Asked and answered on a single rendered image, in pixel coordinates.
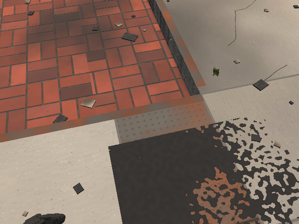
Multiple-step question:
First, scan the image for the left robot hand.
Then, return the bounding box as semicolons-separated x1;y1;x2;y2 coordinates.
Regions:
23;213;65;224

